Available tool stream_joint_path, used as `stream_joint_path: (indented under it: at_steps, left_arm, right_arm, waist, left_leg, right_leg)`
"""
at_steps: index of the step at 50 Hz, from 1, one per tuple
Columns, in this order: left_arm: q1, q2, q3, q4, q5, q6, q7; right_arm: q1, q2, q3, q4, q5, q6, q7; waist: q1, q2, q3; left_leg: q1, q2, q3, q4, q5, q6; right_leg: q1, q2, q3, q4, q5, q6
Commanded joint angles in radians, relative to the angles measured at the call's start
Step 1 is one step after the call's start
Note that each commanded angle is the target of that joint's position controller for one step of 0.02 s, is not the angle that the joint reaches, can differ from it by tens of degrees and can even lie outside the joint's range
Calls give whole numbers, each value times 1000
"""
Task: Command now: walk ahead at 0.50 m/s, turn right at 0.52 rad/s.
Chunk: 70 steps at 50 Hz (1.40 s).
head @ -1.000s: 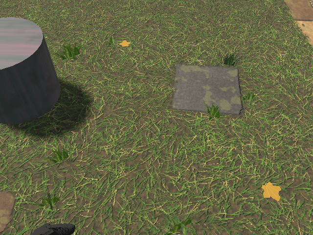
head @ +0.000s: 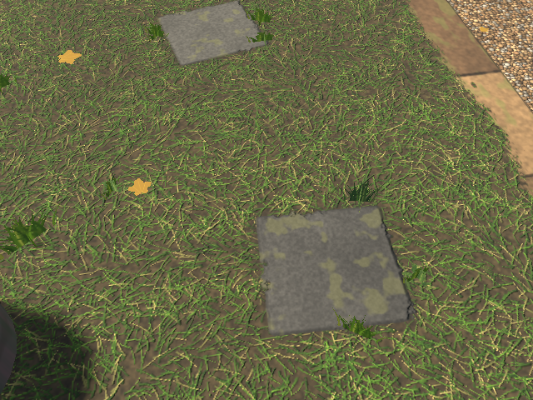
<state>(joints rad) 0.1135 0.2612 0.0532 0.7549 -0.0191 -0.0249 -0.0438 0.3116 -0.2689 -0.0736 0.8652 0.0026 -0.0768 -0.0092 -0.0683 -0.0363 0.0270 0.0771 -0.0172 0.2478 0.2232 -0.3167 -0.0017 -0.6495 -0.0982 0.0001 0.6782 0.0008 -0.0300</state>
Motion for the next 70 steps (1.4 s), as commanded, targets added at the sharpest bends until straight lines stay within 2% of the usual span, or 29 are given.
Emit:
stream_joint_path:
  at_steps: [1,4,5,6,7,8,10,14,19,26,28,29,30,31,32,33,35,37,45,51,53,55,56,57,58,59,61,64,70]
  left_arm:
    - [-93,74,18,-114,0,-12,-17]
    - [185,172,77,-61,-6,-5,-7]
    - [339,265,113,-26,-6,6,15]
    - [295,360,121,-36,-14,-4,19]
    - [324,271,95,-64,-5,-19,13]
    - [287,218,80,-58,3,-32,11]
    - [157,156,60,-80,0,-38,15]
    - [125,157,56,-106,9,-44,34]
    - [190,170,58,-79,3,-37,58]
    - [284,175,57,-17,3,-28,59]
    - [257,178,58,-17,4,-20,61]
    - [244,157,49,-24,8,-18,59]
    - [240,121,31,-47,23,-18,60]
    - [396,43,10,-46,1,-33,56]
    - [363,117,17,-34,-9,-43,55]
    - [244,168,31,-57,-17,-48,52]
    - [133,150,30,-87,7,-56,51]
    - [164,121,30,-80,10,-51,47]
    - [-20,51,2,-126,13,-52,38]
    - [-166,68,4,-177,1,-67,10]
    - [-124,94,15,-173,3,-75,6]
    - [111,168,53,-108,15,-80,19]
    - [298,247,75,-82,31,-76,32]
    - [322,287,80,-64,30,-65,27]
    - [318,187,57,-71,23,-62,28]
    - [257,152,43,-68,18,-64,32]
    - [138,106,28,-66,25,-72,27]
    - [82,85,29,-43,30,-93,27]
    - [105,136,48,9,36,-92,48]
  right_arm:
    - [-13,-196,-49,-40,16,13,-10]
    - [-57,-219,-52,-52,27,35,-19]
    - [-40,-179,-35,-70,5,27,-22]
    - [57,-27,12,-123,-28,-3,-4]
    - [-57,-109,3,-132,13,-44,11]
    - [-148,-150,-8,-160,47,-65,18]
    - [-155,-146,-12,-146,5,-73,5]
    - [-129,-120,-15,-149,-17,-30,5]
    - [-291,-65,11,-188,-13,-28,16]
    - [-376,-114,3,-225,1,-52,45]
    - [-281,-138,-10,-202,-1,-58,43]
    - [-162,-170,-27,-169,-8,-61,38]
    - [7,-220,-39,-148,-20,-62,34]
    - [103,-288,-61,-104,-17,-50,41]
    - [108,-193,-36,-100,15,-47,47]
    - [40,-146,-21,-111,16,-42,42]
    - [-59,-116,-6,-125,-6,-30,39]
    - [-75,-94,4,-121,-14,-34,38]
    - [-1,-165,-10,-66,12,-22,18]
    - [93,-180,-12,-11,23,5,14]
    - [85,-197,-18,-4,24,17,8]
    - [53,-184,-10,-15,20,21,4]
    - [45,-118,16,-50,-8,16,5]
    - [190,-20,43,-54,9,-1,9]
    - [128,-134,15,-39,33,-9,10]
    - [39,-173,-1,-68,45,-11,11]
    - [-15,-149,-6,-77,26,-1,6]
    - [24,-90,-5,-68,32,36,7]
    - [-100,-63,-1,-121,20,46,23]
  waist:
    - [22,96,48]
    - [190,109,-121]
    - [245,-6,-213]
    - [108,-246,-298]
    - [190,-113,-383]
    - [196,-69,-240]
    - [109,27,-108]
    - [50,9,-70]
    - [115,-35,-30]
    - [147,-63,9]
    - [88,-83,-24]
    - [31,-64,-111]
    - [-37,23,-264]
    - [16,336,-379]
    - [-16,273,-334]
    - [-28,175,-182]
    - [14,75,-45]
    - [56,123,-47]
    - [13,103,-6]
    - [-23,108,37]
    - [20,121,19]
    - [145,104,-131]
    - [213,-14,-300]
    - [144,-278,-425]
    - [186,-159,-354]
    - [178,-114,-211]
    - [116,-53,-85]
    - [59,-68,-40]
    - [73,-17,15]
  left_leg:
    - [33,317,-54,37,697,130]
    - [-43,264,-1,455,1000,72]
    - [-291,216,1,767,679,22]
    - [-738,-2,-122,1097,-255,-38]
    - [-848,-1,-334,1182,-278,-16]
    - [-919,45,-334,1156,-180,11]
    - [-811,118,-330,982,-45,15]
    - [-688,129,-312,816,47,-37]
    - [-628,75,-281,439,381,-66]
    - [-635,53,-293,270,332,9]
    - [-514,24,-256,231,270,50]
    - [-333,31,-256,230,304,85]
    - [-56,182,-427,263,320,153]
    - [283,386,-882,179,103,320]
    - [280,397,-1020,81,-134,306]
    - [154,364,-876,62,-154,260]
    - [-82,289,-686,21,48,233]
    - [-168,238,-589,-15,193,224]
    - [-208,189,-367,-84,376,208]
    - [-94,249,-385,-20,390,186]
    - [-65,263,-409,46,481,169]
    - [-157,185,-357,307,643,122]
    - [-365,110,-311,623,362,80]
    - [-713,-26,-296,928,-258,29]
    - [-805,22,-390,1035,-260,32]
    - [-850,61,-374,1048,-166,36]
    - [-784,125,-354,978,-27,25]
    - [-694,156,-354,934,46,9]
    - [-765,154,-342,681,302,-9]
  right_leg:
    - [-7,35,-59,-40,-109,-45]
    - [404,159,-123,-110,-146,-127]
    - [710,53,82,-142,-131,-187]
    - [1018,-187,657,-248,-296,-380]
    - [1057,-231,816,-381,-387,-390]
    - [962,-207,671,-396,-308,-339]
    - [681,-123,454,-399,-102,-278]
    - [475,-65,326,-457,103,-277]
    - [409,13,204,-455,39,-202]
    - [608,-96,312,-359,24,-173]
    - [636,-83,302,-265,230,-148]
    - [608,-28,260,-119,337,-122]
    - [461,39,203,153,165,-86]
    - [74,202,121,506,-418,-3]
    - [-70,168,196,615,-568,-4]
    - [-126,118,182,637,-486,-8]
    - [-86,40,115,534,-356,-5]
    - [3,3,102,453,-306,2]
    - [26,2,31,20,6,45]
    - [54,42,22,-148,7,14]
    - [135,62,20,-189,-61,-8]
    - [503,71,6,-219,-37,-58]
    - [814,-131,211,-173,-5,-123]
    - [1077,-337,622,-274,-215,-255]
    - [1003,-305,649,-340,-366,-221]
    - [878,-275,501,-368,-353,-185]
    - [648,-204,316,-440,-204,-163]
    - [510,-167,152,-524,-78,-160]
    - [535,-147,-59,-562,53,-148]
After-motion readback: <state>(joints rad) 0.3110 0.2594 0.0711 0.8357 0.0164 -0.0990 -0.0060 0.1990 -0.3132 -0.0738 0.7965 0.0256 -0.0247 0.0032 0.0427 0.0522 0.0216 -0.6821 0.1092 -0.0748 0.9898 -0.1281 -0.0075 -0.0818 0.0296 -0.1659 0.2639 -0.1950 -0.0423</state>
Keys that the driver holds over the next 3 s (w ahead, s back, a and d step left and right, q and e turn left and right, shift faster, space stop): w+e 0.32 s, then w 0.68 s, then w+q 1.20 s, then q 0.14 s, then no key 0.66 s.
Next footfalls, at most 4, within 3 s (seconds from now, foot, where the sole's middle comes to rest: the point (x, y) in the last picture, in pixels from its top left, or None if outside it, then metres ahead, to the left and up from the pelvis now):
0.10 right None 0.22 -0.12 -0.77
0.58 left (258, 371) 0.55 0.02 -0.77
1.10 right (369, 291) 0.75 -0.30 -0.77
1.64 left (282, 207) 1.06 -0.09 -0.77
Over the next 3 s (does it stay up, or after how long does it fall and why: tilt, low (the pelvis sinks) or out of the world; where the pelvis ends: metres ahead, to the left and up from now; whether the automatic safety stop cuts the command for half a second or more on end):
stays up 1.40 -0.09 0.00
